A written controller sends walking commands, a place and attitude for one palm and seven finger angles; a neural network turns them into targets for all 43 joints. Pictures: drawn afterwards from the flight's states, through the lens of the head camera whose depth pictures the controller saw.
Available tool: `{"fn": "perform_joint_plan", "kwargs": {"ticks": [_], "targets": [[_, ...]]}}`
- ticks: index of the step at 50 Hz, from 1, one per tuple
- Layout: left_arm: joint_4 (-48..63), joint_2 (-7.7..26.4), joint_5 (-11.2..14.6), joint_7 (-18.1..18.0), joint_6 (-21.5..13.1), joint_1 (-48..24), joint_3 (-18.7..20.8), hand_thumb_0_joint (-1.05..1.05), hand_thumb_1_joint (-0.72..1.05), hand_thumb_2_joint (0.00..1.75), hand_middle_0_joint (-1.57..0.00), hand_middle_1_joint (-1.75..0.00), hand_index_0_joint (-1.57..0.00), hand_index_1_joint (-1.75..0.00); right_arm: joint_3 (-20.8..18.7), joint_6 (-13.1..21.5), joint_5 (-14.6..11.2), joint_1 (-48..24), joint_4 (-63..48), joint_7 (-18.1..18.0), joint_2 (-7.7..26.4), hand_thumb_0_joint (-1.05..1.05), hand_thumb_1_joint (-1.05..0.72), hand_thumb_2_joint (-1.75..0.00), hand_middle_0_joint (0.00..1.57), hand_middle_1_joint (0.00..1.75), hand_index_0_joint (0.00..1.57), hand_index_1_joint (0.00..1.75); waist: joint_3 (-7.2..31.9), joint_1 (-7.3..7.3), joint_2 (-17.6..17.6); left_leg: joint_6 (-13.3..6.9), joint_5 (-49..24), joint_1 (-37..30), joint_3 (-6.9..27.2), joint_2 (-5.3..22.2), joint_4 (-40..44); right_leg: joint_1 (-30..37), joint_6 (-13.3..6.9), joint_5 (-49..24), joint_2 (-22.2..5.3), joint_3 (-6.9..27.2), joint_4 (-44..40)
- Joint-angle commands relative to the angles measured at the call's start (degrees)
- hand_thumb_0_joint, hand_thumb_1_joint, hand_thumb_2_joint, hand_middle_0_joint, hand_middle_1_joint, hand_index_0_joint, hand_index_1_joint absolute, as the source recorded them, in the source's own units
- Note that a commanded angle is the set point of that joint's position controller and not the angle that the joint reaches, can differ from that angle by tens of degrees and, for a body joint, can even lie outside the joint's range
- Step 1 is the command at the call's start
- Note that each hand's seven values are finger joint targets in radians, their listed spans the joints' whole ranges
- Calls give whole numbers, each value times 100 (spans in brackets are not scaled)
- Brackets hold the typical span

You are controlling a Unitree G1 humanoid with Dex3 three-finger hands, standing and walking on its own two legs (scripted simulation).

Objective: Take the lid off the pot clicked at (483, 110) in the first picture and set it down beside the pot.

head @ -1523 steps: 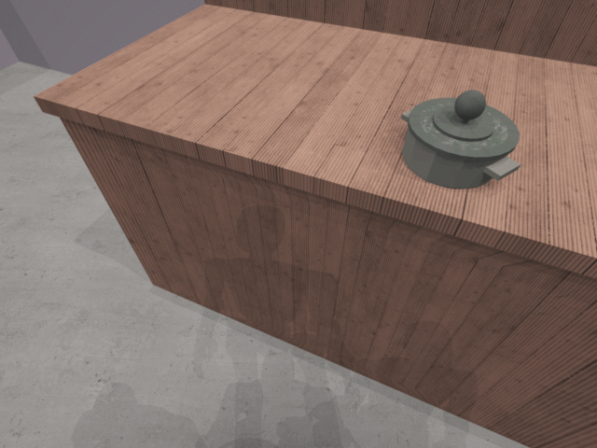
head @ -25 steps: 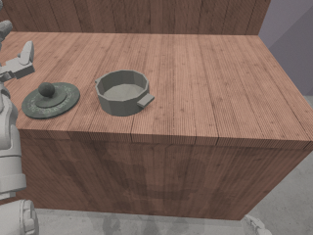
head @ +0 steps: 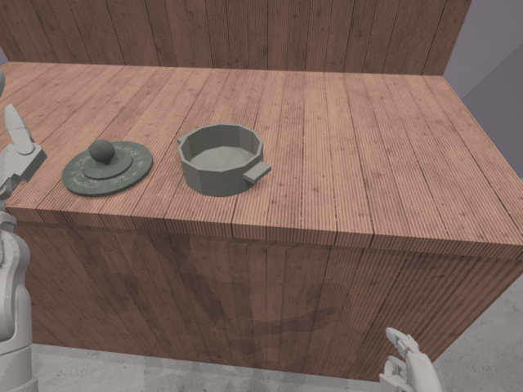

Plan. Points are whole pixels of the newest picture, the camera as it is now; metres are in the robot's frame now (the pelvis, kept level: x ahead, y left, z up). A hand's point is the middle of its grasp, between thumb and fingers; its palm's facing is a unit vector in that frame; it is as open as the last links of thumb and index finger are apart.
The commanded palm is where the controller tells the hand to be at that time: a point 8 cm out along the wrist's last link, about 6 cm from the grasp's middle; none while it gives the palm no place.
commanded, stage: draw the hand back to the body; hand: left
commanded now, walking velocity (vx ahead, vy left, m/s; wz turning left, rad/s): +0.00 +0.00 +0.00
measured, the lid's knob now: (102, 151) +0.50 +0.39 +0.11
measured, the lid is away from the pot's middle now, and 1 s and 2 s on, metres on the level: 0.24 0.24 0.24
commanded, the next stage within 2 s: step back with the hand held close in 0.60 s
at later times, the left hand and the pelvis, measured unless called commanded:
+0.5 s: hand out of the picture +0.15 +0.25 +0.28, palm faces +0.52 -0.80 -0.28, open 7.4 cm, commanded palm +0.11 +0.29 +0.27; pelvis -0.02 +0.01 +0.00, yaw +0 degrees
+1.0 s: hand out of the picture +0.15 +0.26 +0.26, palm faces +0.47 -0.79 -0.40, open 7.4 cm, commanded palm +0.08 +0.32 +0.27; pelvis -0.04 +0.04 -0.01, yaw +0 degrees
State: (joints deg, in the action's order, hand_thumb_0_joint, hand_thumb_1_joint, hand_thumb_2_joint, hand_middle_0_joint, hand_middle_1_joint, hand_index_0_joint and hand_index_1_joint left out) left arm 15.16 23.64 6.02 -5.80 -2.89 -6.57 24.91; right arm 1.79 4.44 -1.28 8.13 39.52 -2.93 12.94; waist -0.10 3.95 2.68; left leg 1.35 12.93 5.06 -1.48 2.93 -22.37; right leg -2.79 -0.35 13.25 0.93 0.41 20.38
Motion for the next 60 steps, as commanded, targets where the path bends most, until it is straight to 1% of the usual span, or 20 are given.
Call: {"fn": "perform_joint_plan", "kwargs": {"ticks": [1,5,7,12,18,20,23,28,32,35,36,38,39,41,44,47,49,53,57,60], "targets": [[1303,1489,1,-83,-395,-1219,602,0,90,90,-20,-30,-20,-30,-242,365,34,-852,-822,-93,609,0,-90,-90,20,30,20,30,817,-48,62,-330,-1430,-352,-306,-203,223,-52,-23,-1559,62,-260,-271],[1693,1139,30,-44,-458,-596,415,0,90,90,-20,-30,-20,-30,-242,418,38,-896,-869,-75,556,0,-90,-90,20,30,20,30,694,-36,79,-319,-1241,-373,-288,-188,304,-94,-25,-1286,58,-284,-348],[2152,1091,-5,-28,-548,-348,364,0,90,90,-20,-30,-20,-30,-248,494,47,-926,-895,-51,544,0,-90,-90,20,30,20,30,768,-24,289,-305,-1337,-457,-285,-182,295,-71,-39,-1330,52,-288,-317],[2264,1276,18,-78,-614,245,727,0,90,90,-20,-30,-20,-30,-259,550,86,-900,-818,-42,522,0,-90,-90,20,30,20,30,418,-1,68,-284,-1030,-266,-243,-156,361,-180,-43,-976,68,-308,-436],[2883,833,0,-15,-732,1079,366,0,90,90,-20,-30,-20,-30,-259,665,118,-902,-885,-1,469,0,-90,-90,20,30,20,30,317,-8,251,-257,-677,-255,-206,-150,422,-280,-49,-552,30,-319,-502],[3042,933,-4,-39,-760,1380,504,0,90,90,-20,-30,-20,-30,-275,709,141,-892,-891,-2,470,0,-90,-90,20,30,20,30,316,26,117,-270,-657,-216,-182,-149,409,-258,-48,-538,25,-319,-507],[3484,1127,-39,-81,-852,1328,681,0,90,90,-20,-30,-20,-30,-280,767,152,-890,-885,-9,461,0,-90,-90,20,30,20,30,380,26,261,-245,-574,-209,-168,-162,388,-249,-68,-461,20,-311,-504],[2672,836,-27,-96,-773,1245,538,0,90,90,-20,-30,-20,-30,-266,753,128,-825,-770,-72,444,0,-90,-90,20,30,20,30,-250,-64,100,-248,-59,-36,-141,-151,473,-567,-50,18,17,-305,-671],[3149,744,-55,-26,-839,1454,374,0,90,90,-20,-30,-20,-30,-267,804,146,-902,-868,-33,429,0,-90,-90,20,30,20,30,146,14,147,-268,-227,-230,-114,-158,463,-383,-55,-132,-4,-297,-553],[3312,923,-64,-62,-850,1381,486,0,90,90,-20,-30,-20,-30,-269,834,176,-910,-849,-32,440,0,-90,-90,20,30,20,30,205,40,92,-270,-243,-192,-90,-152,454,-336,-64,-139,-17,-292,-560],[3466,1477,-59,-156,-1057,1199,1080,0,90,90,-20,-30,-20,-30,-292,619,67,-711,-1141,-43,663,0,-90,-90,20,30,20,30,-189,-214,-107,-376,163,401,40,-70,-22,-1027,6,-328,-382,281,-733],[3129,1069,-123,-161,-1099,1625,708,0,90,90,-20,-30,-20,-30,-273,403,104,-708,-1005,-46,537,0,-90,-90,20,30,20,30,-294,-321,-613,-336,312,518,134,-154,-461,-1398,-111,-222,-703,473,-842],[3164,1031,-151,-162,-1089,1733,652,0,90,90,-20,-30,-20,-30,-302,345,79,-630,-1055,-43,532,0,-90,-90,20,30,20,30,-133,-335,-773,-324,309,503,132,-122,-638,-1523,-154,-161,-859,521,-811],[3265,999,-170,-192,-1124,1945,626,0,90,90,-20,-30,-20,-30,-363,265,52,-508,-1115,-63,560,0,-90,-90,20,30,20,30,223,-377,-412,-318,-24,425,133,-3,-727,-1471,-217,-539,-995,454,-515],[3582,1154,-141,-243,-1192,2332,850,0,90,90,-20,-30,-20,-30,-441,155,37,-472,-1294,-113,680,0,-90,-90,20,30,20,30,710,-342,85,-336,-1133,523,344,250,-388,-1040,-52,-1215,-664,78,147],[3842,1337,-102,-285,-1193,2634,1113,0,90,90,-20,-30,-20,-30,-468,48,19,-486,-1435,-139,681,0,-90,-90,20,30,20,30,1028,-293,219,-366,-2219,547,522,426,-355,-845,58,-1595,-453,-54,559],[4009,1349,-119,-290,-1185,2707,1139,0,90,90,-20,-30,-20,-30,-520,-41,-3,-472,-1525,-131,715,0,-90,-90,20,30,20,30,1092,-301,179,-365,-2456,717,618,541,-332,-776,83,-1463,-366,-76,698],[4137,1465,-110,-344,-1212,2962,1340,0,90,90,-20,-30,-20,-30,-557,-75,-9,-439,-1584,-123,730,0,-90,-90,20,30,20,30,1070,-318,434,-363,-1842,1063,712,610,-197,-792,65,-944,-301,-54,843],[4127,1520,-132,-419,-1263,2832,1455,0,90,90,-20,-30,-20,-30,-560,-33,-7,-378,-1570,-145,725,0,-90,-90,20,30,20,30,839,-376,525,-359,40,1695,759,549,-33,-860,-13,-386,-335,31,825],[3923,1473,-147,-479,-1290,2679,1430,0,90,90,-20,-30,-20,-30,-547,11,-23,-255,-1529,-181,698,0,-90,-90,20,30,20,30,603,-464,206,-349,1384,2034,746,445,-122,-1143,-88,100,-478,213,635]]}}
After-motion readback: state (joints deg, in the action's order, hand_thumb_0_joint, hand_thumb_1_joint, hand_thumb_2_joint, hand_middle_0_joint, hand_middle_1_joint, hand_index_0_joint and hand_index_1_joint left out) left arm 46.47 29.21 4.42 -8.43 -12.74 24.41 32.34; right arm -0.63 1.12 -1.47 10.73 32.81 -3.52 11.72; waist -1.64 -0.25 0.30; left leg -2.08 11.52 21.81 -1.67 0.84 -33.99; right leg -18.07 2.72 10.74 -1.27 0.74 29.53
